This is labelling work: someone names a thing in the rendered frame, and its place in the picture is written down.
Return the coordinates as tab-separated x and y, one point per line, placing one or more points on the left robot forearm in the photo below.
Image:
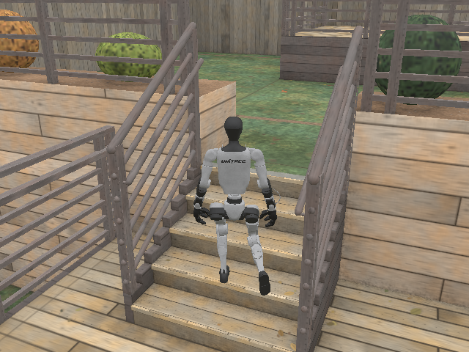
199	198

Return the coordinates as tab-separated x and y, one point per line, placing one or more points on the left robot thigh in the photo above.
217	214

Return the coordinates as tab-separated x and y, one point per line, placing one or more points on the robot right upper arm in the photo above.
261	171

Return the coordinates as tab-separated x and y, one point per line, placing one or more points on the right robot hand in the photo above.
272	216

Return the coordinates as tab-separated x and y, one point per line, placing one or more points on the left robot hand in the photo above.
201	212

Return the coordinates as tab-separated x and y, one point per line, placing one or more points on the right robot forearm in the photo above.
269	199

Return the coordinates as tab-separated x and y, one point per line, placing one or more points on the robot left upper arm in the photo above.
207	167

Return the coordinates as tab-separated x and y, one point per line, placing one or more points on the robot right foot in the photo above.
264	285

